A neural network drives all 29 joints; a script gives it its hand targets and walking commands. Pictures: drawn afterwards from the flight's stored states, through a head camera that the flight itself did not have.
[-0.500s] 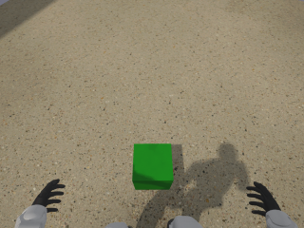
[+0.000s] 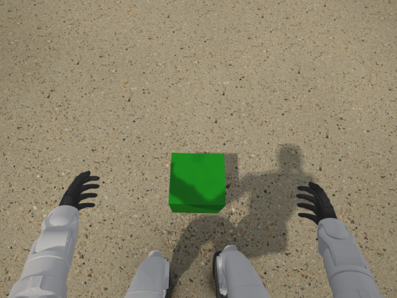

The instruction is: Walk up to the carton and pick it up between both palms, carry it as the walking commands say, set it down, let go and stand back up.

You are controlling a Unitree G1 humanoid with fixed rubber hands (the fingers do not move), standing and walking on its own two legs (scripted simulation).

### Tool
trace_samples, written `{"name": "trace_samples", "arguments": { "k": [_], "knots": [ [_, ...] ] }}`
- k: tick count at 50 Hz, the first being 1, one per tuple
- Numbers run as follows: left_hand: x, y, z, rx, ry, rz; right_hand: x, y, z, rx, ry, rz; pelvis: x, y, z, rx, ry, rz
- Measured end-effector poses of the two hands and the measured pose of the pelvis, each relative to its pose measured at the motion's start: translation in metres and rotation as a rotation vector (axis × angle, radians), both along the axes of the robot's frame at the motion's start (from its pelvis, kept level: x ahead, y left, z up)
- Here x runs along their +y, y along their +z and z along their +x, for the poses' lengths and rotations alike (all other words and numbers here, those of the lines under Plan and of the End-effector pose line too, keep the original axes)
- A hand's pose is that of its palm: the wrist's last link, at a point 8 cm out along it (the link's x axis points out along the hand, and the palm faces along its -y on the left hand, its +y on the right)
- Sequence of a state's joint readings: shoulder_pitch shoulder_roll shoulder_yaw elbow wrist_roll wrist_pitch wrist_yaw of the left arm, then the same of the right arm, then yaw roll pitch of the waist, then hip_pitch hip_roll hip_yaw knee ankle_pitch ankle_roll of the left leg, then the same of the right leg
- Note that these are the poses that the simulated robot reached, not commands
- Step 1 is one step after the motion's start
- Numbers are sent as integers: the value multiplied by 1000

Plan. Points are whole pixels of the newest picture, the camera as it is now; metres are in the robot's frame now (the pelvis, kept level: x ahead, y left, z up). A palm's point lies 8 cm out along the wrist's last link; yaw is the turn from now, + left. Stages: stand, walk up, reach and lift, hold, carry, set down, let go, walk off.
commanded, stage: reach and lift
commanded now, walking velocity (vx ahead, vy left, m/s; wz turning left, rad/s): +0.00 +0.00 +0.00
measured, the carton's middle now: (196, 185) +0.45 -0.03 -0.60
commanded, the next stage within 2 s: none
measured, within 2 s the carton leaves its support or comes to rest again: neither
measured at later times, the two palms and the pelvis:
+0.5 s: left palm (108, 159) +0.41 +0.20 -0.14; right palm (282, 162) +0.39 -0.23 -0.14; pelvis -0.04 +0.00 -0.04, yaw +0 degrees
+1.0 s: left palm (125, 144) +0.47 +0.18 -0.19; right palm (262, 145) +0.46 -0.20 -0.19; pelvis -0.03 +0.00 -0.06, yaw +0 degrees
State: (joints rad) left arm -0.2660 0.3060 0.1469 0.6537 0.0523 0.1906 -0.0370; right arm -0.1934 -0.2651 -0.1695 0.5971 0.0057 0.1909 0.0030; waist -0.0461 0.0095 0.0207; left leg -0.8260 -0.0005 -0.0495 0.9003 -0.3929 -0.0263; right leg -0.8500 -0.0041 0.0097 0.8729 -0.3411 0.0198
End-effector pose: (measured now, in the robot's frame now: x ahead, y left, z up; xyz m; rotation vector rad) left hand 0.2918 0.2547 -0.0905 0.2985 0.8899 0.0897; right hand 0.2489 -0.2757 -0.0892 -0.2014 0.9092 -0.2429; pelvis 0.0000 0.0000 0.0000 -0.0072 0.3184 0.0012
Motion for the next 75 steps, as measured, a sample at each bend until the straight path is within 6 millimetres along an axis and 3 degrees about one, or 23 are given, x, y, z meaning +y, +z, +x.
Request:
{"name": "trace_samples", "arguments": {
  "k": [6, 16, 30, 40, 48, 53, 75],
  "knots": [
    [-11, -10, 26, -33, 4, -30, 9, -10, 28, -42, 3, 22, 2, -11, -21, 46, 2, 3],
    [-31, -24, 80, -105, 27, -84, 27, -26, 94, -124, 8, 67, 4, -29, -43, 150, 1, 9],
    [-57, -62, 144, -200, 51, -153, 56, -63, 167, -230, 13, 120, -1, -50, -39, 349, -1, 12],
    [-72, -76, 183, -261, 46, -186, 73, -78, 212, -291, 39, 136, -1, -57, -31, 460, -6, 15],
    [-75, -93, 182, -262, 51, -189, 74, -92, 212, -289, 40, 130, 0, -61, -27, 516, -4, 10],
    [-75, -113, 180, -248, 55, -188, 72, -113, 209, -272, 34, 131, 0, -76, -33, 535, -1, 10],
    [-81, -259, 183, -251, 75, -182, 77, -262, 212, -270, 19, 134, -3, -221, -68, 535, -2, 20]
  ]
}}
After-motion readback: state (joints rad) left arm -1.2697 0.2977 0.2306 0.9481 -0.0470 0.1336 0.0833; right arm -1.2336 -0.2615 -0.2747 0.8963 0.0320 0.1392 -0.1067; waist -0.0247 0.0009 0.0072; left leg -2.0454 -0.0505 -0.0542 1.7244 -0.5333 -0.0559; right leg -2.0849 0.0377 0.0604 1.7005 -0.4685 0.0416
